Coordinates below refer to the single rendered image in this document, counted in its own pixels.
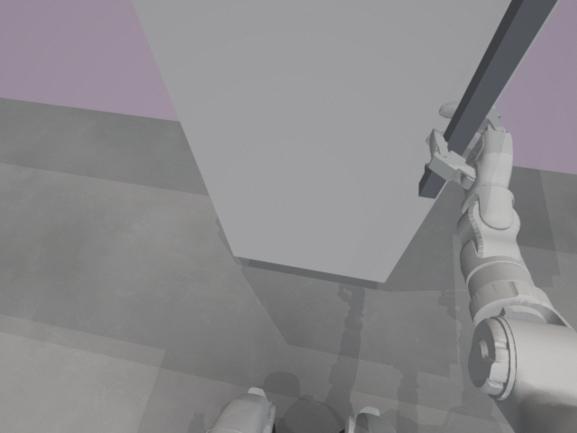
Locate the robot right upper arm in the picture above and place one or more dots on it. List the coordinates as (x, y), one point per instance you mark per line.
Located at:
(529, 369)

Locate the fridge door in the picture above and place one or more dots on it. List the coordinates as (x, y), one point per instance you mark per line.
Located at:
(308, 119)

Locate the left robot shin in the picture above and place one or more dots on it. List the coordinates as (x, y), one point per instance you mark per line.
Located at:
(257, 391)

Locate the robot right forearm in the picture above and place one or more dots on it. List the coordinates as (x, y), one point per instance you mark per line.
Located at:
(492, 266)

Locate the robot shin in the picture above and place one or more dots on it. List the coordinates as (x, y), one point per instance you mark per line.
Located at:
(371, 410)
(257, 391)

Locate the right robot hand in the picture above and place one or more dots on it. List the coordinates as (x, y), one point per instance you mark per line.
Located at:
(491, 157)

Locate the right robot shin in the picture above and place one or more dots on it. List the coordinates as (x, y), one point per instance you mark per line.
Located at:
(371, 410)

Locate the handle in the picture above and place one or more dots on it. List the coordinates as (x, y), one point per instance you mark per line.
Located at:
(517, 29)

